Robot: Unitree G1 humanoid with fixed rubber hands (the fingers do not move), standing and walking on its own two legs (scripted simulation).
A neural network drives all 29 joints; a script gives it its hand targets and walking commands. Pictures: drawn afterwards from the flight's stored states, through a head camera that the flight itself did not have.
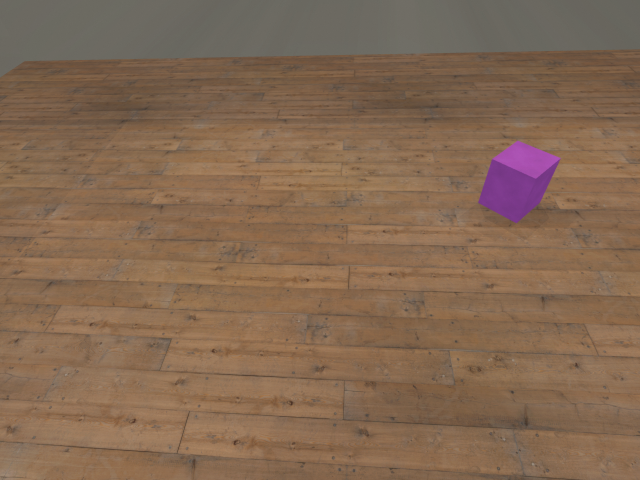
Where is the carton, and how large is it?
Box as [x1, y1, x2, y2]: [478, 141, 560, 222]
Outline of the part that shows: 519,141 515,142 492,159 478,202 515,222 518,221 540,201 560,158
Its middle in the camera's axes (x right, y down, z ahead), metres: +0.90 -0.28 +1.78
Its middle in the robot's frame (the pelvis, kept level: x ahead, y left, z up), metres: +1.51 -0.81 -0.65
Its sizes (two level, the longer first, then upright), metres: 0.210 0.200 0.250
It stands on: the floor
